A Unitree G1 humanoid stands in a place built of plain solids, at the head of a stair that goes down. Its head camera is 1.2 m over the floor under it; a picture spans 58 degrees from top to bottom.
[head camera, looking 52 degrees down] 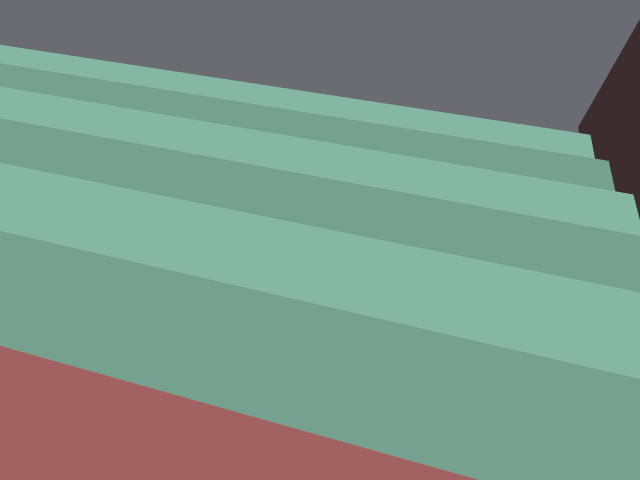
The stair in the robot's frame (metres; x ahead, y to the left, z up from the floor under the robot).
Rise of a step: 0.14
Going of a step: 0.45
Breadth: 7.23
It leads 15 degrees to the right of straight ahead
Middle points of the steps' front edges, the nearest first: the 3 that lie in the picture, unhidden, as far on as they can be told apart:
2.61 1.75 -0.55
3.04 1.63 -0.68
3.47 1.52 -0.82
